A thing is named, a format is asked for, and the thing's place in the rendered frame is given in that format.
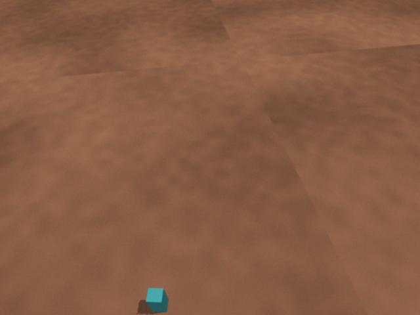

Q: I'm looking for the carton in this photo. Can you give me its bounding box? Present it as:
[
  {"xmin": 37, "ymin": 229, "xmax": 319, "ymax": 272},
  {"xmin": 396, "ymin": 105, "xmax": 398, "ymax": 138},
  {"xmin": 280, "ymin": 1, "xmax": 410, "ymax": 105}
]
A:
[{"xmin": 146, "ymin": 288, "xmax": 169, "ymax": 312}]

